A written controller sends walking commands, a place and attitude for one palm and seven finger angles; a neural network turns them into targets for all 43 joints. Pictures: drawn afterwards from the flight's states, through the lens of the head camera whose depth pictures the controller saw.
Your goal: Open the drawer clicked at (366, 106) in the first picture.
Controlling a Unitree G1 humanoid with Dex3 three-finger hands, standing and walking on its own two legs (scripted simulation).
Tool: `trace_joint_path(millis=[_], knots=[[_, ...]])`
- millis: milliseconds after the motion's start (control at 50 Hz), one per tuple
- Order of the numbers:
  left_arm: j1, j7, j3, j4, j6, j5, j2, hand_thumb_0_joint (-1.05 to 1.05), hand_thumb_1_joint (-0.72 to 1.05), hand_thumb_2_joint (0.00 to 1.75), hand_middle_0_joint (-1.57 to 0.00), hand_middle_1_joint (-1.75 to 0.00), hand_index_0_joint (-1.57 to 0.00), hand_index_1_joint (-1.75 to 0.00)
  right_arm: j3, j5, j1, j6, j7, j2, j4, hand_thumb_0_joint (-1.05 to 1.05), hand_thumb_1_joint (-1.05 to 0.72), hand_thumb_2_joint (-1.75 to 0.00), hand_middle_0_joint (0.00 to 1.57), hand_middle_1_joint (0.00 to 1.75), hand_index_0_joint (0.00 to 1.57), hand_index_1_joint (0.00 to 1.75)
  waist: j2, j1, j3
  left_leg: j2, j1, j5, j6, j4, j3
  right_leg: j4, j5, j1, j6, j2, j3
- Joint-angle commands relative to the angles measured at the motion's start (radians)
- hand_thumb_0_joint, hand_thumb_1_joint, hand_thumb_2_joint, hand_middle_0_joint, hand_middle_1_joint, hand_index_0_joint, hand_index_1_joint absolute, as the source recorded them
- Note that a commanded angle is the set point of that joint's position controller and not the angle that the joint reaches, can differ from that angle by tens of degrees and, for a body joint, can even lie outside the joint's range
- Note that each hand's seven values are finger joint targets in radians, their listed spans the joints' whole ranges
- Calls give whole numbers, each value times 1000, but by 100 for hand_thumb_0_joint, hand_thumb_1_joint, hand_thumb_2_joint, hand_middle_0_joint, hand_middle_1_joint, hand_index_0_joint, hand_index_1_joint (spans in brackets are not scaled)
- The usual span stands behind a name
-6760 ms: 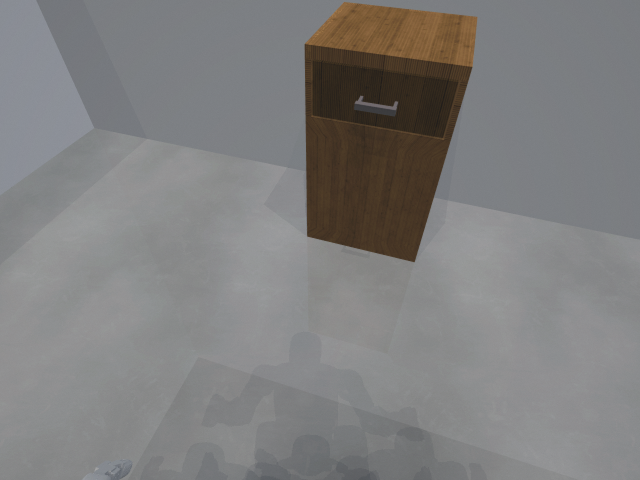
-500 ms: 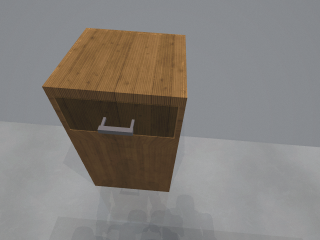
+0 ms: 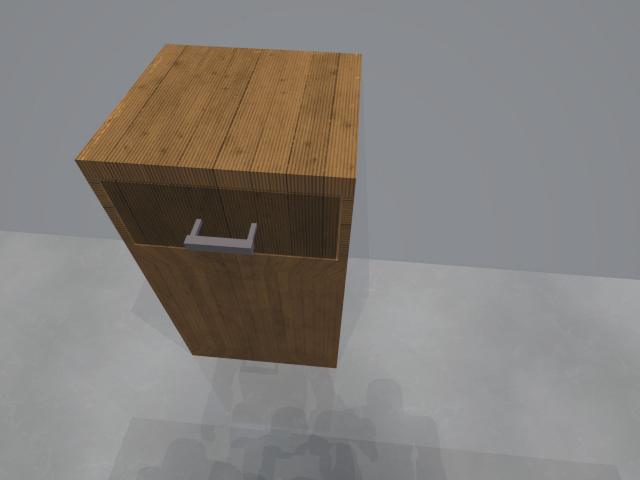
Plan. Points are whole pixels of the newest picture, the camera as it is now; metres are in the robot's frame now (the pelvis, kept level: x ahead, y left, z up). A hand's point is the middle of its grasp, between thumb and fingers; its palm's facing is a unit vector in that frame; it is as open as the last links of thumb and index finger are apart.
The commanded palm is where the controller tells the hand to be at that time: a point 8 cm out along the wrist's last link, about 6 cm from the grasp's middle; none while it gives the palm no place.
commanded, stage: come to a stop and stand still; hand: left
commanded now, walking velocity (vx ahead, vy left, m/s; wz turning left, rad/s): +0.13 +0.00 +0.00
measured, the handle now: (222, 236) +0.53 +0.23 -0.09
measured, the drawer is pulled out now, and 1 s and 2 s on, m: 0.00 0.00 0.00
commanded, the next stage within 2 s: look again from close up in 0.82 s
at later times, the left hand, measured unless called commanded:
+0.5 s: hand out of the picture -0.07 +0.11 -0.17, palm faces +0.09 -0.99 -0.13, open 7.4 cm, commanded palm none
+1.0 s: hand out of the picture -0.02 +0.12 -0.17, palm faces +0.01 -0.98 -0.19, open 7.4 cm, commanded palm none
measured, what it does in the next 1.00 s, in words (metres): steps on the spot: left foot, then right foot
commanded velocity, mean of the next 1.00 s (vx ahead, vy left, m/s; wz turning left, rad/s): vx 0.03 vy -0.01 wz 0.00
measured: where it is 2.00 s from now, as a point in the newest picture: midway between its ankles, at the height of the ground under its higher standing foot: outside the picture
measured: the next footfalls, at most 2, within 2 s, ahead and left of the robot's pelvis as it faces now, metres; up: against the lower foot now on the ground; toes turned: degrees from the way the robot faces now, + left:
left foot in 0.04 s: +0.04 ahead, +0.09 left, +0.00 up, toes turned -2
right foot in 0.30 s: +0.00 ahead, -0.07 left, +0.00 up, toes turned -1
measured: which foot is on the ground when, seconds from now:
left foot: up 0.00-0.02, down 0.04-1.00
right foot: down 0.00-0.08, up 0.10-0.28, down 0.30-1.00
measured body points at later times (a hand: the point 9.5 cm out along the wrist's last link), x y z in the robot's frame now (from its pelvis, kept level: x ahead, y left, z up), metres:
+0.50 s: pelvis +0.00 -0.02 +0.00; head +0.01 -0.03 +0.45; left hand -0.07 +0.17 -0.16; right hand -0.02 -0.23 -0.17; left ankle +0.00 +0.11 -0.73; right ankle -0.05 -0.08 -0.74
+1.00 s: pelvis +0.00 -0.03 +0.00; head +0.02 -0.04 +0.45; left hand -0.02 +0.17 -0.15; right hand -0.01 -0.24 -0.16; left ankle -0.01 +0.11 -0.72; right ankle -0.05 -0.08 -0.74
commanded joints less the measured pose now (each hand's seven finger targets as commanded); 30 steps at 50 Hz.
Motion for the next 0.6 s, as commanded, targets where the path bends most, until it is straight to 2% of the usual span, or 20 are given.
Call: trace_joint_path(millis=[0, 20, 40, 60, 80, 120, 160, 240, 260, 280, 300, 320, 340, 360, 380, 440, 480, 520, 540, 580], knots=[[34, -3, 30, -29, 4, -15, 117, 0, 90, 90, -20, -30, -20, -30, 6, -8, 199, -27, -1, -43, 20, 0, -90, -90, 20, 30, 20, 30, -21, -36, -49, 31, 178, 134, 39, -280, -18, -174, -188, -53, -15, -139, 200], [45, -6, 22, -30, 7, -14, 80, 0, 90, 90, -20, -30, -20, -30, 1, -16, 198, -31, -1, -74, 14, 0, -90, -90, 20, 30, 20, 30, 75, -29, -22, 112, 131, 37, 73, -347, -133, -118, -252, -90, 15, -75, 164], [47, -13, 15, -33, 7, -17, 43, 0, 90, 90, -20, -30, -20, -30, -1, -28, 183, -31, -1, -111, 2, 0, -90, -90, 20, 30, 20, 30, 180, -20, 26, 204, 17, -117, 115, -444, -230, -40, -214, -63, 41, -21, 83], [45, -19, 10, -38, 1, -11, 27, 0, 90, 90, -20, -30, -20, -30, 1, -33, 152, -30, -1, -135, -16, 0, -90, -90, 20, 30, 20, 30, 182, -9, 53, 255, -99, -235, 147, -503, -278, 31, -167, -5, 49, 2, 32], [46, -22, 8, -15, 5, 1, 25, 0, 90, 90, -20, -30, -20, -30, 4, -29, 96, -35, -2, -122, -17, 0, -90, -90, 20, 30, 20, 30, 265, 1, 75, 246, -173, -300, 150, -550, -286, 95, -154, 49, 49, 3, 25], [88, -33, 6, 4, 8, 9, 21, 0, 90, 90, -20, -30, -20, -30, 9, -25, 70, -38, -5, -117, -34, 0, -90, -90, 20, 30, 20, 30, 249, 19, 133, 245, -259, -324, 160, -561, -263, 229, -169, 66, 41, 17, 28], [127, -37, 3, 18, 4, 6, 4, 0, 90, 90, -20, -30, -20, -30, 8, -24, 73, -44, -7, -125, -35, 0, -90, -90, 20, 30, 20, 30, 188, 22, 145, 247, -225, -259, 179, -536, -256, 274, -205, 29, 43, 12, 40], [180, -34, -8, 47, -27, -5, -17, 0, 90, 90, -20, -30, -20, -30, 11, -19, 132, -49, -10, -114, -11, 0, -90, -90, 20, 30, 20, 30, 84, 16, 104, 180, -103, -127, 137, -389, -191, -61, -153, 97, 50, 2, 62], [218, -29, -6, 64, -37, -6, 6, 0, 90, 90, -20, -30, -20, -30, 16, -14, 147, -54, -9, -89, -5, 0, -90, -90, 20, 30, 20, 30, 17, 19, 69, 129, -108, -36, 111, -294, -136, -142, -131, 161, 37, -41, 149], [248, -22, -3, 81, -46, -7, 42, 0, 90, 90, -20, -30, -20, -30, 26, -5, 147, -63, -10, -52, -7, 0, -90, -90, 20, 30, 20, 30, -109, 20, 48, 59, -142, 77, 78, -161, -42, -201, -74, 215, 9, -133, 281], [272, -19, 2, 96, -50, -11, 83, 0, 90, 90, -20, -30, -20, -30, 31, -5, 147, -69, -7, -31, -11, 0, -90, -90, 20, 30, 20, 30, -171, 11, 7, 16, -146, 73, 54, -86, 11, -233, 101, 250, -29, -227, 351], [272, -17, 0, 107, -54, -14, 83, 0, 90, 90, -20, -30, -20, -30, 32, -8, 129, -64, -6, -28, -10, 0, -90, -90, 20, 30, 20, 30, -160, 5, -29, 12, -139, 21, 38, -45, 21, -216, 315, 278, -49, -248, 356], [263, -12, 0, 116, -63, -17, 66, 0, 90, 90, -20, -30, -20, -30, 30, -10, 117, -65, -9, -35, 2, 0, -90, -90, 20, 30, 20, 30, -220, 9, -41, 28, -159, -13, 34, 2, 7, -180, 543, 312, -54, -230, 332], [256, -7, -9, 122, -65, -18, 42, 0, 90, 90, -20, -30, -20, -30, 30, -6, 114, -65, -13, -41, 13, 0, -90, -90, 20, 30, 20, 30, -176, 7, -39, 38, -159, -19, 34, 22, -9, -155, 691, 326, -63, -231, 291], [254, -5, -12, 126, -64, -18, 33, 0, 90, 90, -20, -30, -20, -30, 33, -1, 117, -64, -15, -26, 25, 0, -90, -90, 20, 30, 20, 30, -133, 2, -41, 44, -131, -4, 33, 14, -10, -144, 734, 317, -74, -223, 263], [217, -4, -17, 128, -54, -21, 28, 0, 90, 90, -20, -30, -20, -30, 42, 5, 163, -60, -19, 9, 73, 0, -90, -90, 20, 30, 20, 30, -28, -33, -36, 39, 47, 187, 31, -165, 3, -125, 534, 202, -58, -167, 194], [229, -6, -26, 136, -47, -26, -9, 0, 90, 90, -20, -30, -20, -30, 42, -1, 184, -70, -27, -14, 94, 0, -90, -90, 20, 30, 20, 30, 43, -26, -20, 104, 145, 431, 56, -221, -56, -121, 288, 109, -5, -92, 149], [250, 0, -32, 147, -36, -18, -31, 0, 90, 90, -20, -30, -20, -30, 41, -2, 170, -63, -32, -31, 98, 0, -90, -90, 20, 30, 20, 30, 28, -14, 57, 132, 94, 368, 70, -225, -69, -185, 76, 75, 12, -64, 153], [258, -1, -34, 154, -36, -17, -39, 0, 90, 90, -20, -30, -20, -30, 42, -3, 159, -59, -32, -28, 98, 0, -90, -90, 20, 30, 20, 30, 33, -12, 103, 123, 82, 342, 60, -216, -56, -207, 71, 47, 12, -66, 175], [260, -3, -34, 167, -36, -22, -25, 0, 90, 90, -20, -30, -20, -30, 49, -1, 149, -57, -34, -5, 106, 0, -90, -90, 20, 30, 20, 30, 82, -10, 106, 111, 88, 360, 54, -234, -50, -201, 144, 73, 20, -78, 169]])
